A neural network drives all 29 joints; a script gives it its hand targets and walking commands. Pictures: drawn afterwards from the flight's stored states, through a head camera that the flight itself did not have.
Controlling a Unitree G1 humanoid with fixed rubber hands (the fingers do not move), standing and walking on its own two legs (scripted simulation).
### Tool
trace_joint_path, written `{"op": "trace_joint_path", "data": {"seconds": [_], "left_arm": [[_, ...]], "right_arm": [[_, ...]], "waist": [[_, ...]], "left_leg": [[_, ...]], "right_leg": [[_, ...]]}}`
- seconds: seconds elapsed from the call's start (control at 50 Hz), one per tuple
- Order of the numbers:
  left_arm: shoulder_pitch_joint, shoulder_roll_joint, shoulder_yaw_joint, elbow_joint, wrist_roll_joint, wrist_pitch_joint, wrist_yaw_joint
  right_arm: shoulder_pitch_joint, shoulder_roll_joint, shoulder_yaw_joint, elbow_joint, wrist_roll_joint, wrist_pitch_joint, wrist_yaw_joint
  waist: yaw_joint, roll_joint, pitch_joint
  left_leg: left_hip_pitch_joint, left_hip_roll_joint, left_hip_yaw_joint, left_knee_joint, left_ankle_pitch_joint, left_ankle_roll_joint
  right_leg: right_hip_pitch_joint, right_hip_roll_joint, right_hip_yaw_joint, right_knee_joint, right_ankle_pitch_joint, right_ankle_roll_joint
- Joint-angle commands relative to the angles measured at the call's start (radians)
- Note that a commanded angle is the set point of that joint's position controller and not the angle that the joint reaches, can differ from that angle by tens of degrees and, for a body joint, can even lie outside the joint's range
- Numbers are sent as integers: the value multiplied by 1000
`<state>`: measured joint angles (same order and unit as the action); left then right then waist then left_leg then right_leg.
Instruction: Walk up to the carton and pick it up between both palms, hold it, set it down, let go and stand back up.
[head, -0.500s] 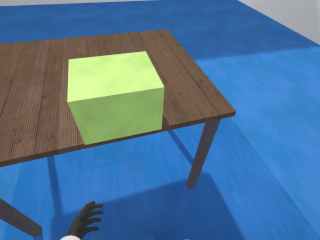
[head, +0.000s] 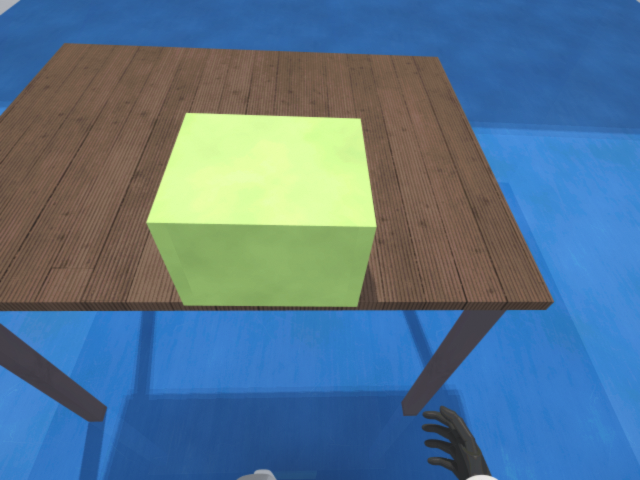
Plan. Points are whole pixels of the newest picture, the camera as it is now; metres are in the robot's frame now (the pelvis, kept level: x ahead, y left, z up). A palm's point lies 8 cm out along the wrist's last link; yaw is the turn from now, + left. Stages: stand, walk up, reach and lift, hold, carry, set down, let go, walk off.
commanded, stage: walk up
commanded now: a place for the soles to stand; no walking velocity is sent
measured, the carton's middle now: (272, 211) +0.47 +0.09 +0.07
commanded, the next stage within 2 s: none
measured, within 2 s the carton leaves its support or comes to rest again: neither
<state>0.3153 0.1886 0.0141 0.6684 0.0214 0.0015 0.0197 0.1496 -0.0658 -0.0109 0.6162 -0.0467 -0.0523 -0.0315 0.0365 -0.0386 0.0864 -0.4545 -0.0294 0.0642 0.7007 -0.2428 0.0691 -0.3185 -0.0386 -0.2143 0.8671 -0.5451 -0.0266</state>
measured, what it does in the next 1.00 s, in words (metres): steps on the spot: right foot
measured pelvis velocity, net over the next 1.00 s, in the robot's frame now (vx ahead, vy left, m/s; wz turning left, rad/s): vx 0.02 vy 0.00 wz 0.06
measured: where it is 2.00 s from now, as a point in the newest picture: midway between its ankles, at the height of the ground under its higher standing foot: outside the picture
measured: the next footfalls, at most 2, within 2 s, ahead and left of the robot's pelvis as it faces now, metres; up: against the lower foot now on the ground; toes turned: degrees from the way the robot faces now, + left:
right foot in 0.18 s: +0.05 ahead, -0.15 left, +0.00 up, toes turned -3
left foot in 1.80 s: +0.07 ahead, +0.20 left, +0.00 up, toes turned +8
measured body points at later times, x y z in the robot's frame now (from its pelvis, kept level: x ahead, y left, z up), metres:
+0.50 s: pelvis +0.01 -0.03 +0.02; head +0.02 -0.04 +0.47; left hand +0.16 +0.19 -0.08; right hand +0.15 -0.25 -0.10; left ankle +0.08 +0.09 -0.71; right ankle +0.01 -0.14 -0.71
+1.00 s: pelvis +0.02 +0.00 +0.02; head +0.04 +0.01 +0.47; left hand +0.13 +0.23 -0.10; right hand +0.19 -0.20 -0.09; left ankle +0.08 +0.09 -0.71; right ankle +0.01 -0.14 -0.71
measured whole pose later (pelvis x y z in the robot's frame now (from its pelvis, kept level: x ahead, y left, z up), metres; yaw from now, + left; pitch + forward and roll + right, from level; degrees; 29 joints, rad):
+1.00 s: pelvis +0.02 +0.00 +0.02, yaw +3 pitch -1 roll -2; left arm 0.25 0.15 0.01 0.68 0.01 -0.01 0.01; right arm 0.18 -0.15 -0.03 0.67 -0.01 0.01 0.02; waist 0.02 0.02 0.04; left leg -0.37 -0.04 0.00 0.61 -0.22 0.06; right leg -0.21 -0.06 -0.09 0.57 -0.34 0.05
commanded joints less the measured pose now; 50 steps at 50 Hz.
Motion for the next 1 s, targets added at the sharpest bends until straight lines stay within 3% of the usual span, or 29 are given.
{"op": "trace_joint_path", "data": {"seconds": [0.0, 0.04, 0.08, 0.14, 0.16, 0.18, 0.2, 0.22, 0.24, 0.28, 0.32, 0.38, 0.68, 0.98], "left_arm": [[-86, 47, 0, -134, 7, 32, 6], [-54, 28, -3, -108, -2, 48, 10], [-17, 12, -8, -88, -9, 39, 4], [40, -10, -1, -76, -2, 3, -2], [26, 11, 9, -91, 5, -8, -1], [33, 34, 15, -106, 19, -22, 3], [-60, 119, 39, -132, 6, -30, 8], [-128, 123, 47, -143, -9, -35, 13], [-166, 96, 36, -146, -18, -40, 13], [-171, 84, 32, -142, -18, -43, 8], [-146, 64, 30, -132, -28, -46, -7], [-126, 41, 27, -123, -28, -44, -15], [-110, 44, 24, -106, -13, -36, -11], [-71, 39, 18, -76, -9, -37, -12]], "right_arm": [[128, -157, -73, -83, 33, -4, -39], [31, -129, -57, -108, 20, 9, -36], [-19, -136, -52, -111, 19, 25, -18], [-59, -173, -52, -97, 17, 51, 13], [-57, -181, -51, -91, 24, 58, 24], [-28, -161, -41, -83, 35, 63, 40], [-14, -126, -33, -84, 40, 66, 46], [-42, -144, -39, -84, 15, 69, 43], [-21, -126, -32, -64, 13, 66, 45], [-4, -122, -25, -44, 12, 57, 51], [7, -140, -28, -32, 3, 44, 54], [13, -160, -31, -20, 10, 38, 57], [40, -181, -41, -19, 33, 32, 52], [9, -183, -48, -41, 35, 43, 49]], "waist": [[-102, 158, -237], [-52, 165, -195], [-28, 202, -194], [13, 192, -218], [20, 160, -192], [7, 99, -182], [-43, -63, -127], [-54, -64, -64], [-68, -62, -54], [-65, -83, -49], [-46, -106, -93], [-34, -65, -95], [-23, 70, -129], [-30, 78, -133]], "left_leg": [[316, 392, -535, -312, 311, 301], [208, 320, -412, -317, 252, 223], [116, 234, -301, -292, 245, 174], [68, 154, -216, -209, 143, 106], [22, 149, -212, -185, 99, 66], [-35, 118, -191, -127, 8, 14], [-8, 12, -82, -15, -119, -50], [40, 18, -66, 48, -168, -66], [71, 28, -74, 23, -132, -65], [116, 37, -74, -74, -22, -54], [169, 46, -98, -125, 55, -45], [182, 57, -119, -168, 57, -45], [180, 103, -191, -220, 167, -4], [180, 110, -226, -267, 81, 13]], "right_leg": [[-227, -12, 213, 294, -170, 81], [-177, -27, 210, 226, -128, 97], [-77, -9, 162, 94, -58, 98], [81, 23, 85, -199, 176, 68], [118, 20, 110, -294, 264, 46], [133, -58, 246, -360, 263, 16], [0, -240, 505, -522, 124, -45], [-87, -299, 533, -560, 199, -89], [-91, -275, 471, -547, 233, -91], [-66, -204, 368, -507, 310, -53], [-32, -159, 309, -483, 325, -28], [-12, -134, 290, -497, 225, -19], [65, -65, 200, -407, 256, 12], [62, -47, 173, -393, 213, 41]]}}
